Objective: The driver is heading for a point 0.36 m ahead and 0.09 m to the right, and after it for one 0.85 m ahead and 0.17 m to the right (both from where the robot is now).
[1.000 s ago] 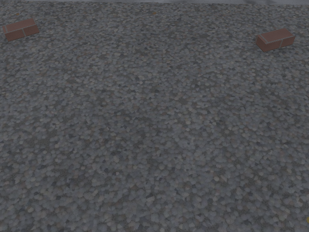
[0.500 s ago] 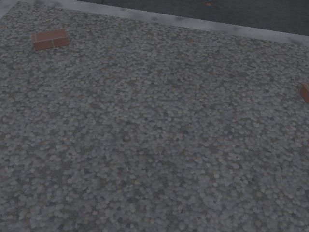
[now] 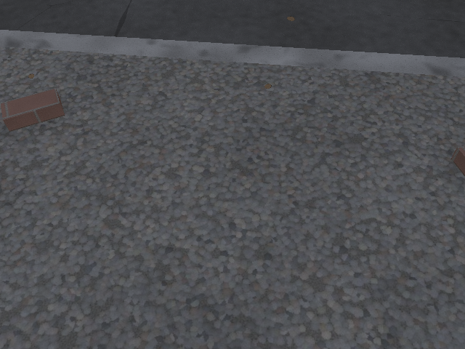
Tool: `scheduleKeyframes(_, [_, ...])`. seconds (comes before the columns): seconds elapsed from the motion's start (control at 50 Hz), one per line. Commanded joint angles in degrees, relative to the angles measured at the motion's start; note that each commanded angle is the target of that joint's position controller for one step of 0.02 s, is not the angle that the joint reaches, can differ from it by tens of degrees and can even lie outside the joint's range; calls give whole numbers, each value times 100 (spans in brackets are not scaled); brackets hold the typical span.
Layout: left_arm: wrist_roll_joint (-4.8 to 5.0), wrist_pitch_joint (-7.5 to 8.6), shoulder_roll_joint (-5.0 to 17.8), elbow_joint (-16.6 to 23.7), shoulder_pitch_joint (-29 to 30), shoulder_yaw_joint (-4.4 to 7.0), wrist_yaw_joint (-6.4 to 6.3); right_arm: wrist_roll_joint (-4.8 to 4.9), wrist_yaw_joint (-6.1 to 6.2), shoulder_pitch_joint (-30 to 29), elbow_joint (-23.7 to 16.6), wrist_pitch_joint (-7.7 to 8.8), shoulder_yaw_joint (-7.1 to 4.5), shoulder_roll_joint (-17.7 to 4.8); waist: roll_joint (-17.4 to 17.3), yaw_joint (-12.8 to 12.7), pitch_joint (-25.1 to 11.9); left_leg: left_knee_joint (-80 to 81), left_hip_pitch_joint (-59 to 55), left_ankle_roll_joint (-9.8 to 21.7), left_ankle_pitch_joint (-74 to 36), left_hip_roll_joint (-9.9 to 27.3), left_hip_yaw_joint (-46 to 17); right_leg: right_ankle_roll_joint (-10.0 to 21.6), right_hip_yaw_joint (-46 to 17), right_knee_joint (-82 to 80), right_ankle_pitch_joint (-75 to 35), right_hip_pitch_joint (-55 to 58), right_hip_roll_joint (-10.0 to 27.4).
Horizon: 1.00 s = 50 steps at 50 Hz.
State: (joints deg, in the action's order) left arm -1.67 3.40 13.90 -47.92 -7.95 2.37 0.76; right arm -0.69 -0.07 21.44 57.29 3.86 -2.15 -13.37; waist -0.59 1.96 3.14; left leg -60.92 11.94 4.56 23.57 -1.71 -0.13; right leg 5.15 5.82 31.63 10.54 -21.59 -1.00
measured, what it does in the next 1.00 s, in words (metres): walks ahead: left foot, then right foot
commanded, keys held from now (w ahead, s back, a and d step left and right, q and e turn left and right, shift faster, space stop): w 0.26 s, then no key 0.74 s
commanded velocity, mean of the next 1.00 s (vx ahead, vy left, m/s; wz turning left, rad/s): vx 0.24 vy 0.00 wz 0.00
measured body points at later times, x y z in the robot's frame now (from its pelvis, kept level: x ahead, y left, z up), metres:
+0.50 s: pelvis +0.25 +0.03 +0.00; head +0.29 +0.04 +0.45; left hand +0.21 +0.27 -0.16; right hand +0.40 -0.20 -0.12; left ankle +0.35 +0.10 -0.73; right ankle +0.09 -0.07 -0.67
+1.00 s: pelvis +0.30 +0.02 +0.01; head +0.30 +0.02 +0.46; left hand +0.30 +0.25 -0.14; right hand +0.32 -0.21 -0.14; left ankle +0.35 +0.10 -0.73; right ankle +0.29 -0.09 -0.73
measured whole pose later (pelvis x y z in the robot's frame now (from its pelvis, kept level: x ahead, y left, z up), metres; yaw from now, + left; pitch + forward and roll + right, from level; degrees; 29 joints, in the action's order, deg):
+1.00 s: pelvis +0.30 +0.02 +0.01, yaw +0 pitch -2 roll +0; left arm -0.5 0.7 8.4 -64.0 -17.4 -0.3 -2.2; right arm -0.5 1.2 15.0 62.0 0.6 -0.6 -9.9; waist -0.7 0.8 0.3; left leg -21.0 12.8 3.5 7.0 -1.6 4.9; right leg 0.2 1.0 22.9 13.2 -8.3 0.0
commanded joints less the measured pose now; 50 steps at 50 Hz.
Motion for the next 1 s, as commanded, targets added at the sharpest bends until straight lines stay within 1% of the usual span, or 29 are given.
scheduleKeyframes(0.02, [75, 63, 545, -79, -717, 159, -16, -46, -34, -87, -386, 55, -120, -503, 302, -217, -215, -652, 2018, 62, -634, 560, -307, 730, -2236, -2012, -214, 1689, 1648])
scheduleKeyframes(0.04, [86, 94, 419, -160, -695, 118, -27, -115, -65, 37, -343, -23, -97, -420, 430, -79, -203, -456, 1725, -9, -722, 636, -268, 620, -1866, -2131, -490, 1395, 1468])
scheduleKeyframes(0.06, [82, 143, 410, -237, -829, 109, -27, -137, -98, 56, -321, -83, -89, -352, 460, -52, -237, -388, 1589, -61, -774, 624, -202, 630, -1705, -2187, -813, 1299, 1419])
scheduleKeyframes(0.1, [118, 218, 522, -394, -1093, 137, -28, -145, -146, -152, -381, -149, -82, -289, 393, -17, -163, -158, 1795, -158, -965, 688, -95, 693, -1446, -2335, -1121, 1300, 1360])
scheduleKeyframes(0.18, [130, 223, 535, -600, -1485, 130, -31, -132, -185, -1152, -692, -184, -57, -287, 366, -192, 149, 787, 2518, -352, -1742, 848, 102, 681, -1089, -2584, -1247, 1543, 1206])
scheduleKeyframes(0.26, [122, 222, 550, -751, -1780, 113, -43, -84, -200, -1950, -936, -148, 26, -172, 405, -390, 229, 2014, 2331, -384, -2318, 699, 331, 589, -786, -2531, -1728, 1756, 1101])
scheduleKeyframes(0.28, [113, 216, 530, -799, -1833, 98, -57, -81, -187, -2056, -960, -137, 42, -150, 385, -411, 278, 2260, 2225, -364, -2386, 617, 402, 565, -690, -2412, -2254, 1831, 1096])
scheduleKeyframes(0.32, [85, 189, 488, -902, -1943, 69, -86, -78, -137, -2102, -952, -97, 67, -109, 418, -438, 230, 2596, 1903, -285, -2403, 431, 509, 480, -515, -2019, -3381, 2032, 1099])
scheduleKeyframes(0.36, [56, 165, 506, -965, -1883, 59, -125, -79, -82, -1898, -876, -37, 49, -176, 563, -347, 93, 2788, 1513, -148, -2209, 284, 459, 376, -511, -1586, -4129, 2238, 1166])
scheduleKeyframes(0.4, [68, 140, 571, -970, -1664, 75, -174, -117, -14, -1085, -563, 56, -33, -362, 587, -14, -222, 3269, 698, 36, -2129, 49, 432, 209, -551, -711, -4610, 2416, 1092])
scheduleKeyframes(0.42, [125, 122, 567, -978, -1606, 68, -184, -184, 25, -436, -328, 150, -79, -466, 336, 277, -519, 3832, -162, 131, -3012, 114, 416, 56, -412, 168, -4175, 2214, 867])
scheduleKeyframes(0.44, [191, 141, 428, -841, -1724, 13, -204, -294, 76, 279, -170, 222, -163, -865, -122, 400, -1200, 3406, -1578, 313, -5438, 1152, -424, -113, -282, 1432, -2236, 1296, 606])
scheduleKeyframes(0.46, [470, 68, -258, -983, -2863, -129, -196, -212, 57, 400, -140, 154, -259, -1226, -1386, -3, -2314, 3073, -3242, 1510, -7850, 2847, -2188, -288, -172, 3479, 2575, -123, -302])
scheduleKeyframes(0.48, [323, -54, 331, -1150, -2570, 28, -267, 90, 17, 258, -245, 69, -228, -972, -476, 144, -2476, 3320, -2676, 1569, -7399, 2606, -2178, -284, -905, 3811, 2591, -146, -241])
scheduleKeyframes(0.5, [209, -79, 348, -991, -2002, 60, -245, 118, 33, -345, -328, 35, -145, -714, -431, -14, -1637, 3702, -1870, 1406, -6483, 2319, -1657, -295, -963, 3772, 2281, -339, -47])
scheduleKeyframes(0.52, [103, -96, 232, -947, -1656, 44, -226, 74, 59, -776, -369, 15, -32, -365, -304, -143, -984, 4038, -1122, 1171, -5767, 2037, -1320, -326, -938, 3435, 1951, -360, 127])
scheduleKeyframes(0.54, [34, -157, 197, -945, -1504, 57, -201, 62, 104, -931, -354, 16, 37, -191, -342, -259, -657, 4273, -566, 983, -5463, 1817, -998, -377, -960, 3080, 1725, -146, 256])
scheduleKeyframes(0.56, [-19, -249, 107, -1008, -1639, 41, -174, 61, 143, -989, -303, 8, 78, -120, -421, -411, -602, 4417, -99, 835, -5200, 1619, -734, -435, -901, 2770, 1536, 307, 295])
scheduleKeyframes(0.6, [-4, -394, -114, -1180, -1862, -10, -173, -7, 145, -1013, -246, 35, 96, -184, -395, -559, -711, 4516, 330, 774, -4894, 1441, -426, -507, -734, 2305, 1406, 872, 205])
scheduleKeyframes(0.68, [15, -557, -54, -1213, -1430, -45, -275, -62, 118, -878, -117, -23, 70, -388, -572, -424, -649, 4821, 534, 692, -2504, 1341, -524, -511, -572, 1108, 1198, 1003, 237])
scheduleKeyframes(0.74, [31, -567, -18, -1257, -1212, -69, -282, -29, 125, -862, -49, -166, 41, -445, -560, -364, -424, 5094, 823, 570, -431, 1322, -780, -456, -487, 520, 881, 1162, 235])
scheduleKeyframes(0.78, [9, -516, -106, -1378, -1319, -114, -282, 36, 142, -930, -27, -253, 45, -404, -333, -451, -216, 5075, 1136, 335, 347, 1244, -823, -368, -428, -288, 409, 1573, 237])
scheduleKeyframes(0.8, [-19, -470, -63, -1388, -1316, -134, -288, 38, 150, -812, 26, -283, 49, -347, -155, -430, -61, 5056, 1238, 119, 575, 1163, -828, -315, -666, -785, 199, 1661, 407])
scheduleKeyframes(0.82, [-58, -403, 63, -1382, -1359, -141, -303, 38, 150, -703, 53, -304, 43, -293, 32, -338, 63, 4848, 1196, -62, 388, 1001, -750, -249, -1057, -1191, 331, 1578, 745])
scheduleKeyframes(0.84, [54, -359, 214, -1392, -1109, -122, -300, 96, 137, -506, 82, -344, 49, -141, 643, -62, 339, 4740, 755, -166, -219, 582, -352, -160, -1362, -1393, 934, 664, 836])
scheduleKeyframes(0.86, [89, -298, 33, -1391, -985, -170, -284, 60, 128, -470, 178, -351, 66, -113, 715, -36, 316, 4438, 11, -180, -894, 534, -256, -212, -1427, -1670, 1185, 176, 871])
scheduleKeyframes(0.9, [129, -216, 13, -1401, -880, -181, -288, 20, 128, -294, 307, -335, 73, -77, 610, 50, 107, 4271, -587, -160, -1363, 596, -276, -332, -1312, -1796, 990, 73, 786])
scheduleKeyframes(0.92, [139, -201, 15, -1411, -912, -183, -304, 3, 130, -298, 345, -323, 55, -153, 479, 30, 71, 4282, -566, -139, -1389, 632, -313, -346, -1245, -1732, 783, 221, 736])
scheduleKeyframes(1.0, [119, -220, -90, -1527, -1189, -201, -310, 25, 157, -357, 465, -293, 95, -52, 150, -108, 67, 4411, -239, -151, -1309, 674, -353, -279, -1123, -1541, 377, 694, 676])
Keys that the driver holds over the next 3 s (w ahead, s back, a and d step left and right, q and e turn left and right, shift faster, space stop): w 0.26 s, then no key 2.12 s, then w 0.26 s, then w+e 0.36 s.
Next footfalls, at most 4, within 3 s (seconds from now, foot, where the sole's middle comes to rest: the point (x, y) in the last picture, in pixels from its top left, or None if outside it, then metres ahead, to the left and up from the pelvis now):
0.42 left None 0.39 0.11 -0.77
0.80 right None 0.33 -0.10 -0.77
2.70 left None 0.46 0.13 -0.77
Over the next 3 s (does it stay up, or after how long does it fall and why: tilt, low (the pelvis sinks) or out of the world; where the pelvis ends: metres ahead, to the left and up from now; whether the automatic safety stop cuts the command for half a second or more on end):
stays up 0.54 0.05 0.01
